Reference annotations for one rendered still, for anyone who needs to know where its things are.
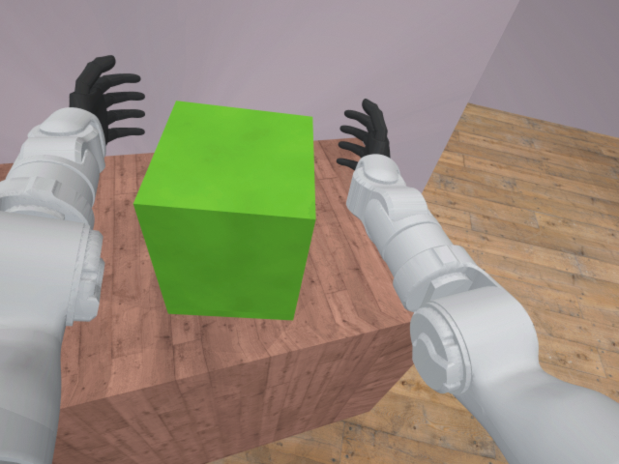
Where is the left robot hand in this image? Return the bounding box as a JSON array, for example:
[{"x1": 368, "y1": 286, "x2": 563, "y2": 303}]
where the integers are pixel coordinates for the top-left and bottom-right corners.
[{"x1": 70, "y1": 55, "x2": 145, "y2": 145}]

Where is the robot right forearm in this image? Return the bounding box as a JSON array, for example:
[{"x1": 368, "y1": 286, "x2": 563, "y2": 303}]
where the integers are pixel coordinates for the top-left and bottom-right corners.
[{"x1": 346, "y1": 154, "x2": 539, "y2": 350}]

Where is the right robot hand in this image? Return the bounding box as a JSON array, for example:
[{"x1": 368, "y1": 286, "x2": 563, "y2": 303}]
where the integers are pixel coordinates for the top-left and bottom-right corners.
[{"x1": 337, "y1": 99, "x2": 391, "y2": 170}]

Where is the robot left forearm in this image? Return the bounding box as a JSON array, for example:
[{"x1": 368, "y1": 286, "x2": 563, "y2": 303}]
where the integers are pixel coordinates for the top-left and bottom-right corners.
[{"x1": 0, "y1": 107, "x2": 106, "y2": 230}]

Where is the robot right upper arm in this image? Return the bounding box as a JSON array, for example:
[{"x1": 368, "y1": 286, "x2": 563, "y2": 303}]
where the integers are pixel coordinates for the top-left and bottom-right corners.
[{"x1": 410, "y1": 286, "x2": 619, "y2": 464}]

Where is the carton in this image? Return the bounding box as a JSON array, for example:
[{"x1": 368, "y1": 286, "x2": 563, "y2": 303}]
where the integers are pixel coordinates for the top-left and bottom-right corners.
[{"x1": 133, "y1": 101, "x2": 316, "y2": 320}]

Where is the robot left upper arm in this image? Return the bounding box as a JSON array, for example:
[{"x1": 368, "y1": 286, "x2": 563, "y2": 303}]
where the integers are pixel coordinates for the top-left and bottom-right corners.
[{"x1": 0, "y1": 211, "x2": 104, "y2": 464}]

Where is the pedestal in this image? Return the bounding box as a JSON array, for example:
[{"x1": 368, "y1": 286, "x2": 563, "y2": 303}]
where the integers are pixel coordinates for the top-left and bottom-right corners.
[{"x1": 0, "y1": 137, "x2": 414, "y2": 464}]

